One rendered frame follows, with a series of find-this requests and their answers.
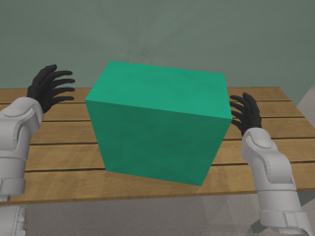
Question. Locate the robot left upper arm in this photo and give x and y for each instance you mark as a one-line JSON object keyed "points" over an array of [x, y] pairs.
{"points": [[13, 221]]}

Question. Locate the robot left forearm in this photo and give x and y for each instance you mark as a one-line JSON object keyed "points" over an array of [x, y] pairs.
{"points": [[18, 122]]}

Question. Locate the table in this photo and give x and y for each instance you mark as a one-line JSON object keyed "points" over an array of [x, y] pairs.
{"points": [[65, 164]]}

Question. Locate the robot left hand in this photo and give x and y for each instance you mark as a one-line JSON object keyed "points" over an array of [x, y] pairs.
{"points": [[43, 88]]}

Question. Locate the carton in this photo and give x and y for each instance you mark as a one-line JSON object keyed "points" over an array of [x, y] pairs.
{"points": [[159, 122]]}

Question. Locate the robot right forearm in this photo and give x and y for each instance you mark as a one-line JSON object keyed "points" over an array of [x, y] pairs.
{"points": [[279, 203]]}

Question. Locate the robot right hand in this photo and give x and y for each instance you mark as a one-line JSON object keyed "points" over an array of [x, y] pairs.
{"points": [[250, 117]]}

